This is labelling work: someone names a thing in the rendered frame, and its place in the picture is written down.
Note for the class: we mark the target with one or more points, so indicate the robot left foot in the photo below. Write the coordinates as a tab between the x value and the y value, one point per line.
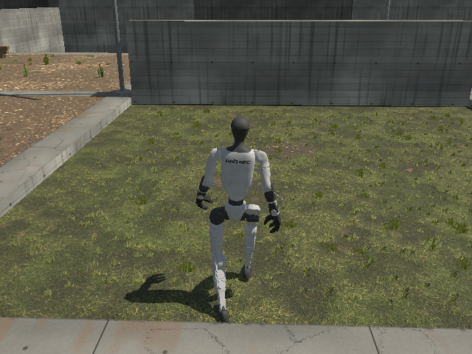
223	315

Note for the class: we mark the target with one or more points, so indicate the robot right forearm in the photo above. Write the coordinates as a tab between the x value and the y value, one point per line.
271	201

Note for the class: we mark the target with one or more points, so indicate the robot right upper arm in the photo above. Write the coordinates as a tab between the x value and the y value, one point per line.
264	169

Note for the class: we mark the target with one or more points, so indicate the robot left forearm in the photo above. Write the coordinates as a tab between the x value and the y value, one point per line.
202	190

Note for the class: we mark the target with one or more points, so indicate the robot left hand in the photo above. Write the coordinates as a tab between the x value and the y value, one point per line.
199	202

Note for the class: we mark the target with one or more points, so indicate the robot right hand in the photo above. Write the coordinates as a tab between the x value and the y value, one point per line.
276	222

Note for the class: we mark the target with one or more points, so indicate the robot left upper arm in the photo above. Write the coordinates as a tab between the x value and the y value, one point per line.
215	154

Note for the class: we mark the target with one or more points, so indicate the humanoid robot torso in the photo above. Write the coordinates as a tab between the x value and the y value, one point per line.
237	170

